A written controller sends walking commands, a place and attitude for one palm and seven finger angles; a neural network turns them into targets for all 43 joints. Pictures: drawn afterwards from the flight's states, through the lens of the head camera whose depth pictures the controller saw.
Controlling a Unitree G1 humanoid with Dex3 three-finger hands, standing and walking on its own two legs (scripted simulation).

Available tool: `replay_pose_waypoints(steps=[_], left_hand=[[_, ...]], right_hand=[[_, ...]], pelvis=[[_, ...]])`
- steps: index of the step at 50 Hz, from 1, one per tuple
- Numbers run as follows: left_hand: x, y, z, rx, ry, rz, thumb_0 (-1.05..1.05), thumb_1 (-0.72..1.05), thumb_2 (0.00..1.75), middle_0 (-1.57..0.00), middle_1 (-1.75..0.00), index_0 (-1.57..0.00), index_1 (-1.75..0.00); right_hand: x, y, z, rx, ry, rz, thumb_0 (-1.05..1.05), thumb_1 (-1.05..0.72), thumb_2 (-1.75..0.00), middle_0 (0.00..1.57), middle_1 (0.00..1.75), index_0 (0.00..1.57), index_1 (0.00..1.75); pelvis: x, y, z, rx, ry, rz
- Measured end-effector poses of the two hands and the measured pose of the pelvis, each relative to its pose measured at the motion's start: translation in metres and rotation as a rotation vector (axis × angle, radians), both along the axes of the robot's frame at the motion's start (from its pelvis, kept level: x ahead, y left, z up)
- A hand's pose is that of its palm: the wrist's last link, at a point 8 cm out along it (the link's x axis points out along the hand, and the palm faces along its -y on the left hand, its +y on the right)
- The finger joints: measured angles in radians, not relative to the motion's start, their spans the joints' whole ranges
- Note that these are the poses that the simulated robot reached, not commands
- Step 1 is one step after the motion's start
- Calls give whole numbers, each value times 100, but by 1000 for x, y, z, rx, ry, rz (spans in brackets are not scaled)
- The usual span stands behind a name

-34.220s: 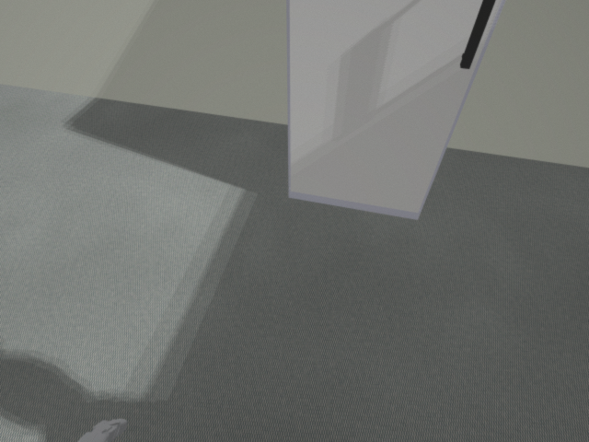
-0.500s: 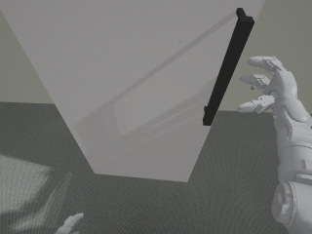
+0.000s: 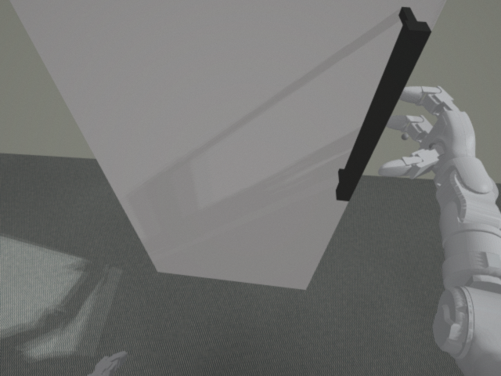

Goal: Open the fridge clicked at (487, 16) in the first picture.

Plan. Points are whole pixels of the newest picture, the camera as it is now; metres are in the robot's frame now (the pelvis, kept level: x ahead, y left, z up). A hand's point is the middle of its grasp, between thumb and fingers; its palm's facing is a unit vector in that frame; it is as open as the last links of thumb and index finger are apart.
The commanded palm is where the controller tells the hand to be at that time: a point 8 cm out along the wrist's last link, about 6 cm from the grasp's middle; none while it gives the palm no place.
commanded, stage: feel for the door with the fingertips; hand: right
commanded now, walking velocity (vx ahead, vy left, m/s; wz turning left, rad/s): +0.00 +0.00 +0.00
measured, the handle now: (367, 123) +0.48 -0.12 +0.16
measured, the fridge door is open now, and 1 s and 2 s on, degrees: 3 2 2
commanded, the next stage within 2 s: slide the fingers in behind the handle in 0.48 s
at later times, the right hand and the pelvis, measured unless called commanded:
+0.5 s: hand (403, 131) +0.47 -0.17 +0.16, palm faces -0.04 +1.00 -0.02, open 13.9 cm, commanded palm +0.45 -0.22 +0.16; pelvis +0.00 +0.00 +0.00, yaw -1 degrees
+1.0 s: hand (401, 136) +0.46 -0.17 +0.16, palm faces -0.04 +1.00 -0.01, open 14.2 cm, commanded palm +0.43 -0.22 +0.16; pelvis +0.01 -0.01 +0.00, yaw +0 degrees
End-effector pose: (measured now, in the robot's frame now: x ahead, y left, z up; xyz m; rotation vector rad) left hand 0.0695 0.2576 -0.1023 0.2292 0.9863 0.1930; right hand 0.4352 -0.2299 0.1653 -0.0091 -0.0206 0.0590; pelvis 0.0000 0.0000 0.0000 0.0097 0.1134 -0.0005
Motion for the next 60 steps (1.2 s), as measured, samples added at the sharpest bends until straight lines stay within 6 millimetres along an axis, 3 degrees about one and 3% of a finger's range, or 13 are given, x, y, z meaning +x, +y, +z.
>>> replay_pose_waypoints(steps=[16, 41, 60], left_hand=[[17, -9, 0, -15, -27, -29, 1, 91, 90, -20, -30, -20, -30], [-14, -10, -7, -24, 76, 4, 1, 91, 90, -20, -30, -20, -30], [45, -18, 7, -23, -73, -56, 1, 91, 90, -20, -30, -20, -30]], right_hand=[[5, 1, 1, -15, 22, -24, -1, 50, -30, 30, 120, 30, 121], [19, 3, -1, -14, -3, -23, -1, 50, -30, 28, 119, 25, 121], [-4, 9, -1, -8, 7, -12, -1, 50, -30, 29, 119, 27, 119]], pelvis=[[1, 0, 0, 0, -1, -11], [8, -5, 0, 4, 24, -3], [7, -5, 2, 4, -19, -13]])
